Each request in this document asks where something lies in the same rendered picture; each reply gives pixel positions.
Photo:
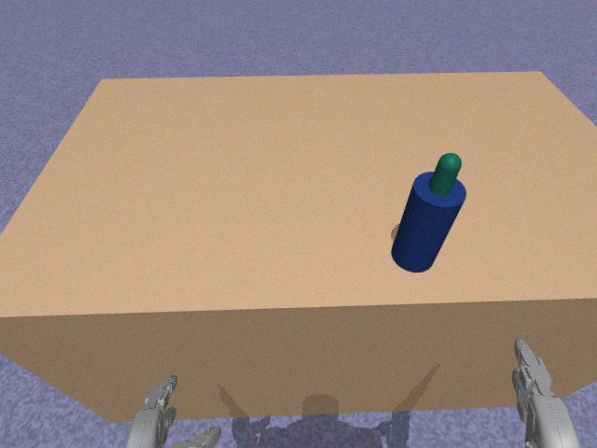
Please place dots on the right robot hand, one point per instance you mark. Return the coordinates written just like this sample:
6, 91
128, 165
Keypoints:
548, 422

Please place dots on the bottle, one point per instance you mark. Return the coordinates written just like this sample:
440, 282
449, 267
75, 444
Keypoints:
434, 203

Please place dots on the left robot hand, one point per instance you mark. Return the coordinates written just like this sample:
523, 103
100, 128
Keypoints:
150, 426

